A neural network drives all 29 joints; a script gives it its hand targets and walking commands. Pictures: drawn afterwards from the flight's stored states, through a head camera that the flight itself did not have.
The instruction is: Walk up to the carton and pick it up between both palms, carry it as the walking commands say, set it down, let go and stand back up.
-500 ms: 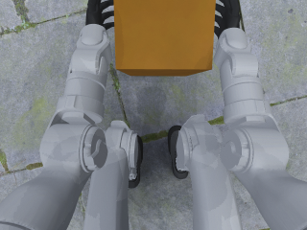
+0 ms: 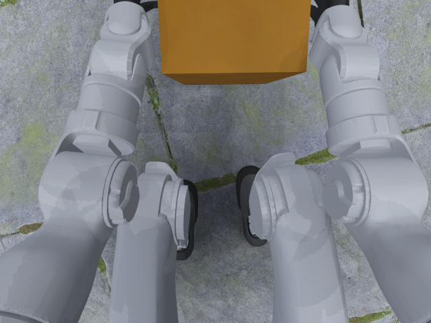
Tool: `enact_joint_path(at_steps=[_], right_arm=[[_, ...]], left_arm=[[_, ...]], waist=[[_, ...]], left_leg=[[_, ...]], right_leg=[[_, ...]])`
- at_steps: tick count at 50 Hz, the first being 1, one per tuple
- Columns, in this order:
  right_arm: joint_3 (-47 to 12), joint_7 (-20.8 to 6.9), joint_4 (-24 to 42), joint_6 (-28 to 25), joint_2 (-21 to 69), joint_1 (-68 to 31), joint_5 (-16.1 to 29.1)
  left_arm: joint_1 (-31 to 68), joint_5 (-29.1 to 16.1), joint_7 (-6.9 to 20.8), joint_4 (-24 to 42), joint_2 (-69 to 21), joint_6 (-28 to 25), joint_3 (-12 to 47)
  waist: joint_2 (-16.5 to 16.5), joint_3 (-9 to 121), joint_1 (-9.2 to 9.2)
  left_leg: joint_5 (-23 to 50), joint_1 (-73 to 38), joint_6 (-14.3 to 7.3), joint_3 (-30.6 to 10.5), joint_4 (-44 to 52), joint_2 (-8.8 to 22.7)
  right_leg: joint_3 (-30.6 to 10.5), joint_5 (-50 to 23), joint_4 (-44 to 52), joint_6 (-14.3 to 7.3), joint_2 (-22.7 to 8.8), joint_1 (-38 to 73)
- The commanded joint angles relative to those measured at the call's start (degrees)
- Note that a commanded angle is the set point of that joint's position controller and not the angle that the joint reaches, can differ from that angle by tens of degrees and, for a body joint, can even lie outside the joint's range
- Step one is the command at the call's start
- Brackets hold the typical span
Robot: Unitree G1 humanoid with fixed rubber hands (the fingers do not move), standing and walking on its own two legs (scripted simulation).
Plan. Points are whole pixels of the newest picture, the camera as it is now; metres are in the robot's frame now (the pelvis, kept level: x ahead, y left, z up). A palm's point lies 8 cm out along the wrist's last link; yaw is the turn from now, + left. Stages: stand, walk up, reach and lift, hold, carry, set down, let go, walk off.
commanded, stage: set down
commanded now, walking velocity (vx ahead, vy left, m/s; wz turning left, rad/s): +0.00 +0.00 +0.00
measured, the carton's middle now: (228, 19) +0.55 -0.04 -0.22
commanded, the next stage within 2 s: none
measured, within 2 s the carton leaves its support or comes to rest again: rests again in 0.36 s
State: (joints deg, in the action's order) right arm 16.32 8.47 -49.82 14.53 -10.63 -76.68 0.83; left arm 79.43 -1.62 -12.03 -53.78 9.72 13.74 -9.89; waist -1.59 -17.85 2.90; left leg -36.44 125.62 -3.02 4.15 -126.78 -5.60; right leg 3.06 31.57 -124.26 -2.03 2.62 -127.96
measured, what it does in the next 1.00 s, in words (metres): stands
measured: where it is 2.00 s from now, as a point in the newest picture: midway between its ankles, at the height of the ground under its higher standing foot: (218, 225)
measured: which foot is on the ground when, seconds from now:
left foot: down 0.00-1.00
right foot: down 0.00-1.00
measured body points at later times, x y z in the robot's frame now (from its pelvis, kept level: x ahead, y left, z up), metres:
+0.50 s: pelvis +0.00 +0.00 -0.01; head +0.35 -0.01 +0.26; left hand +0.56 +0.09 -0.17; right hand +0.54 -0.19 -0.16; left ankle +0.10 +0.09 -0.34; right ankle +0.12 -0.10 -0.34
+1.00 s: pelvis +0.00 +0.00 -0.02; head +0.36 -0.01 +0.25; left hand +0.56 +0.09 -0.17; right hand +0.54 -0.19 -0.17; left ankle +0.10 +0.09 -0.34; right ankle +0.12 -0.10 -0.34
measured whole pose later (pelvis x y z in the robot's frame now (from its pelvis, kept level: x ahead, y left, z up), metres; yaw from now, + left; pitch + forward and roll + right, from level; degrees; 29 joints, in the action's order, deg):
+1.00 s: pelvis +0.00 +0.00 -0.02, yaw +0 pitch +34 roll -1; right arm 20.3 3.7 -56.5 12.5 -13.2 -80.6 -1.6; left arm 82.9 3.7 -7.1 -56.8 8.6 12.0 -15.8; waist 0.0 -20.8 3.1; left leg -36.4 127.4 -2.5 3.6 -130.0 -6.1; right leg 3.9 31.6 -127.2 -2.3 2.5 -129.4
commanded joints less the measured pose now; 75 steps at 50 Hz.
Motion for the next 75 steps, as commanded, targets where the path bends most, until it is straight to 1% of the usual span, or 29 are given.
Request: enact_joint_path(at_steps=[1, 7, 18, 20, 23, 31, 42, 50, 57, 68, 72, 75], right_arm=[[-23.6, -16.11, 9.17, -2.11, 57.03, -39.16, 6.24], [-21.2, -16.74, 7.59, -2.42, 56.35, -38.41, 4.6], [-21.12, -17.4, 5.81, -2.83, 56.99, -38.73, 5.63], [-21.31, -17.46, 5.84, -2.94, 57.17, -39.2, 6.13], [-21.16, -17.54, 5.13, -3.1, 57.06, -38.75, 6.3], [-19.06, -18.45, 2.19, -3.11, 56.47, -36.86, 4.73], [-16.96, -19.92, -1.06, -3.05, 55.39, -35.23, 3.62], [-15.01, -20.79, -3.37, -2.84, 53.95, -34.07, 2.33], [-13.69, -21.33, -4.67, -2.76, 52.76, -33.03, 1.48], [-11.8, -20.84, -5.36, -3.49, 48.83, -31.79, 0.54], [-10.86, -20.11, -5.43, -4.04, 46.11, -31.43, 0.13], [-9.63, -19.08, -5.48, -4.65, 42.21, -30.76, -0.32]], left_arm=[[39.33, -5.56, 15.59, 10.9, -58.25, -3.2, 20.8], [38.9, -4.52, 16.3, 7.87, -57.96, -3.34, 18.04], [40.42, -3.9, 16.6, 7.93, -55.29, -4.15, 17.25], [40.85, -3.94, 16.71, 8.25, -54.99, -4.28, 17.56], [39.38, -3.63, 16.86, 7.45, -55.11, -4.2, 17.42], [37.3, -2.19, 17.79, 4.82, -54.76, -4.05, 15.33], [34.13, 0.06, 18.65, 1.88, -53.65, -3.62, 13.11], [32.37, 1.56, 19.14, -0.2, -52.48, -3.19, 11.66], [30.93, 2.27, 19.37, -1.41, -51.33, -3.13, 10.64], [29.4, 3.18, 19.02, -1.93, -47.17, -3.62, 9.04], [28.92, 3.68, 18.54, -2.14, -44.33, -3.96, 8.11], [28.22, 4.14, 17.76, -2.44, -40.41, -4.36, 6.97]], waist=[[-0.21, 76.56, 1.89], [-0.4, 72.02, 2.4], [-0.03, 71.71, 0.5], [-0.54, 71.68, 0.49], [-1.13, 69.92, 0.19], [-1.13, 63.67, 0.24], [-1.47, 56.86, -0.74], [-1.88, 51.76, -0.91], [-1.68, 49.09, -0.94], [-1.63, 48.23, -0.98], [-1.69, 48.5, -0.94], [-1.8, 49.11, -0.84]], left_leg=[[22.11, -30.93, 1.01, -5.82, 9.97, -4.79], [20.25, -27.74, 0.98, -5.56, 9.94, -4.84], [20.02, -27.1, 0.82, -4.89, 9.12, -4.46], [20.08, -27.31, 0.82, -4.74, 8.76, -4.37], [20.16, -26.54, 0.82, -4.6, 8.54, -4.3], [18.37, -23.1, 0.71, -4.77, 8.3, -4.05], [16.9, -20.79, 0.71, -5.06, 8.03, -3.56], [14.99, -20.05, 0.78, -5.53, 8.19, -3.22], [14.22, -19.64, 0.81, -5.88, 8.19, -3.04], [13.91, -19.64, 1.05, -6.15, 8.07, -2.69], [13.82, -19.94, 1.22, -6.15, 8.03, -2.52], [13.83, -20.52, 1.44, -6.1, 8.0, -2.33]], right_leg=[[-3.59, -25.26, 6.28, 1.02, 5.04, 42.58], [-3.43, -23.46, 6.22, 0.81, 4.84, 40.13], [-3.19, -23.24, 5.01, 1.23, 4.72, 39.47], [-3.27, -23.34, 4.84, 1.24, 4.77, 39.12], [-3.39, -23.35, 4.7, 1.25, 4.84, 38.3], [-3.73, -21.02, 4.5, 1.16, 4.73, 34.78], [-3.94, -18.29, 4.09, 1.19, 4.62, 30.45], [-3.8, -15.27, 3.83, 1.08, 4.45, 27.05], [-3.64, -14.06, 3.63, 1.11, 4.27, 25.53], [-3.74, -13.81, 3.51, 1.44, 4.08, 25.94], [-3.8, -13.8, 3.52, 1.64, 4.02, 26.54], [-3.79, -13.81, 3.47, 1.86, 3.91, 27.17]])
